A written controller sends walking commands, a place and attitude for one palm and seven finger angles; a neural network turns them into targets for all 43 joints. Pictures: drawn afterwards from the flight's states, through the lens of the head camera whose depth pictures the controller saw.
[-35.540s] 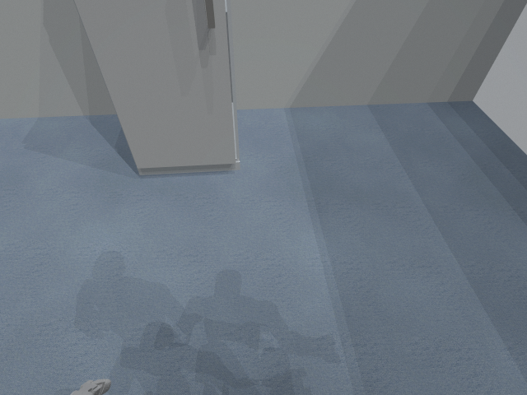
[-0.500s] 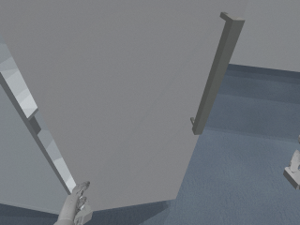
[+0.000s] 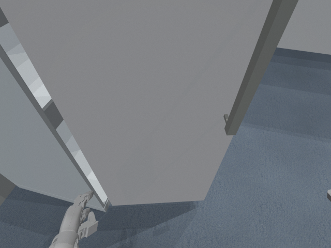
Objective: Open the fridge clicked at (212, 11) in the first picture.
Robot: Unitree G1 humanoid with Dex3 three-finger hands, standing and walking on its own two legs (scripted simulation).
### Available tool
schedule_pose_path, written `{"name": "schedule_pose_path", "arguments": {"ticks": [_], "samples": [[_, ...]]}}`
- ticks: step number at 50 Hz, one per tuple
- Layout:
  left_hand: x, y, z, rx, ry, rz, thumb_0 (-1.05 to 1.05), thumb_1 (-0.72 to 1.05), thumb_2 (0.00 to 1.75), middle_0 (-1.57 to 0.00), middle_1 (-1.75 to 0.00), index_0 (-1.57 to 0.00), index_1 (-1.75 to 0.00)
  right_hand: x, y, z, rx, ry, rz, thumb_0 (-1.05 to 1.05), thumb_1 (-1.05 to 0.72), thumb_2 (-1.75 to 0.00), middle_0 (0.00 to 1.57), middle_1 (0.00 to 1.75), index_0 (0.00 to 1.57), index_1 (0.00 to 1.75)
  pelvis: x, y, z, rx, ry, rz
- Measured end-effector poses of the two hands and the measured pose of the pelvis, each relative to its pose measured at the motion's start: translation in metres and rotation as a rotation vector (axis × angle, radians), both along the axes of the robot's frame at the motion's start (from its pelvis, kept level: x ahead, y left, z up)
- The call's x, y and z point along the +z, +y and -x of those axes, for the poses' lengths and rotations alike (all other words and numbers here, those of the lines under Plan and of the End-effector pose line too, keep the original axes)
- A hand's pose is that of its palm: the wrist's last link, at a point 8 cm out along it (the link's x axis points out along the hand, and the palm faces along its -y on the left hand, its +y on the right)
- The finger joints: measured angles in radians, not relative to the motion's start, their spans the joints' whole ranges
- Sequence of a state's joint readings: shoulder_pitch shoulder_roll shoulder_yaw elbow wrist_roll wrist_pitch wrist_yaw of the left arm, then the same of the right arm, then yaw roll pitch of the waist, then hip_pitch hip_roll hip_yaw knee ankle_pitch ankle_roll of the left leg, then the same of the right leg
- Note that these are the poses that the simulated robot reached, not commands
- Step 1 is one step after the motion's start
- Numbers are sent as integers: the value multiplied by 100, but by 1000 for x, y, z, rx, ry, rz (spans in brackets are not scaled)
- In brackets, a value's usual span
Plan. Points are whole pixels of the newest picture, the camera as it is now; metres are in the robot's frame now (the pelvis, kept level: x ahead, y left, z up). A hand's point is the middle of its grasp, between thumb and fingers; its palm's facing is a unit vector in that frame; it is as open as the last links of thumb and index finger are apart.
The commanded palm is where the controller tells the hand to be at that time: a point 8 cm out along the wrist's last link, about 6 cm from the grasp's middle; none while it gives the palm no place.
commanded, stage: step back with the hand held close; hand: right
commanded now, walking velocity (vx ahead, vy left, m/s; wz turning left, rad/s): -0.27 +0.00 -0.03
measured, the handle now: (247, 75) +0.44 -0.16 +0.21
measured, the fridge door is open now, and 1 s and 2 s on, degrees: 72 72 72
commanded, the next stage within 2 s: stop stepping back and stand still in 0.92 s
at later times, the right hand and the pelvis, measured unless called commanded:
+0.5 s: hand out of the picture +0.11 -0.29 +0.16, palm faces +0.51 +0.77 -0.38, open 7.4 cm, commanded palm +0.06 -0.32 +0.18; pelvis -0.07 -0.01 -0.02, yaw -2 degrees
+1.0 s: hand out of the picture +0.05 -0.30 +0.17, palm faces +0.38 +0.83 -0.40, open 7.4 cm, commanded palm -0.02 -0.33 +0.18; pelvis -0.16 -0.03 +0.00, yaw +1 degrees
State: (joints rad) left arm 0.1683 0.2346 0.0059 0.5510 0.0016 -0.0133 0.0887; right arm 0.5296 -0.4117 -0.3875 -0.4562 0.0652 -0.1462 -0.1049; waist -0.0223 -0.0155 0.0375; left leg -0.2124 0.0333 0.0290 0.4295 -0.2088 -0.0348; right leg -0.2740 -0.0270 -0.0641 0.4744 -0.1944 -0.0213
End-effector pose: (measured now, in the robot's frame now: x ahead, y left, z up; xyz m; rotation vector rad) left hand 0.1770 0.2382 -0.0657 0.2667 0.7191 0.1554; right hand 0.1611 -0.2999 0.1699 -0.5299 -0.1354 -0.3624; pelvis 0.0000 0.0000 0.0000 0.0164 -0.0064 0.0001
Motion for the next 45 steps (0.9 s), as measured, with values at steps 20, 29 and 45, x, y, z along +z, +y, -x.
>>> {"name": "schedule_pose_path", "arguments": {"ticks": [20, 29, 45], "samples": [[-13, -25, 65, -82, -15, -10, 2, 90, 89, -21, -30, -20, -30, 5, -20, 85, -63, -181, 54, 2, -89, -90, 21, 30, 21, 30, -16, -8, 60, -49, -15, -26], [-8, -29, 93, -55, -22, -46, 2, 90, 89, -21, -30, -20, -30, 2, -32, 95, -30, -232, 29, 2, -88, -90, 21, 30, 21, 30, -16, -20, 84, -59, -30, -60], [2, -50, 126, -61, -13, -39, 2, 90, 89, -21, -30, -20, -30, 1, -40, 130, 41, -208, -1, 2, -88, -90, 21, 30, 21, 30, -9, -31, 135, -12, 9, -41]]}}
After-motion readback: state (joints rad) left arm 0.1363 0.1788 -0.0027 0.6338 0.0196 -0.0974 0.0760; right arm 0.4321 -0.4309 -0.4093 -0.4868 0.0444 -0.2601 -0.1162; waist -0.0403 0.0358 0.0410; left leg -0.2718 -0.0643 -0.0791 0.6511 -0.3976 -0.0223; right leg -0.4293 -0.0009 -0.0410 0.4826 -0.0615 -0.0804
